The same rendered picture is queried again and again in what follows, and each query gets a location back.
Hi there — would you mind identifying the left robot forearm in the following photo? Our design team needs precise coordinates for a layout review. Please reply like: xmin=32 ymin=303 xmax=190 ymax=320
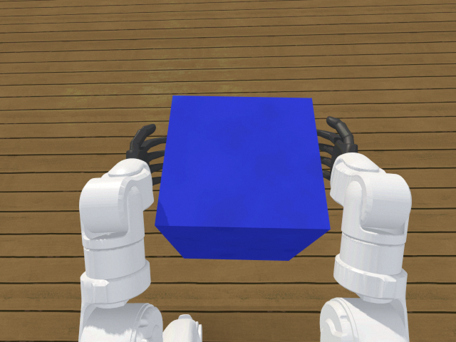
xmin=78 ymin=158 xmax=154 ymax=342

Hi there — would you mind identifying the right robot hand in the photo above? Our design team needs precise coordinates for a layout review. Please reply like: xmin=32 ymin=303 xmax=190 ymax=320
xmin=316 ymin=116 xmax=358 ymax=181

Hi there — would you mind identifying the left robot hand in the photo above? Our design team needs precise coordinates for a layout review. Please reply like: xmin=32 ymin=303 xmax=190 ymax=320
xmin=126 ymin=124 xmax=167 ymax=186

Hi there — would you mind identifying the robot left upper arm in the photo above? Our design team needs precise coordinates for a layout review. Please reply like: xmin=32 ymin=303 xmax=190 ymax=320
xmin=81 ymin=303 xmax=163 ymax=342

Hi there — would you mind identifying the robot right upper arm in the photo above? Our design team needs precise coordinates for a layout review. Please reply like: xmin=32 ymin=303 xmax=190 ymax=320
xmin=320 ymin=297 xmax=408 ymax=342

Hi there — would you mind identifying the right robot forearm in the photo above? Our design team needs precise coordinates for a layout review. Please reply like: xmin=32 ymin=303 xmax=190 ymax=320
xmin=330 ymin=152 xmax=412 ymax=342

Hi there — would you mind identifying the carton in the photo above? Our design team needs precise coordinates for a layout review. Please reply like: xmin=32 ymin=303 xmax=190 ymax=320
xmin=155 ymin=95 xmax=331 ymax=261

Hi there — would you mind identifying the left robot thigh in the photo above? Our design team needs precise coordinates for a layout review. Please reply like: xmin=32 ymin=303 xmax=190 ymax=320
xmin=162 ymin=318 xmax=202 ymax=342

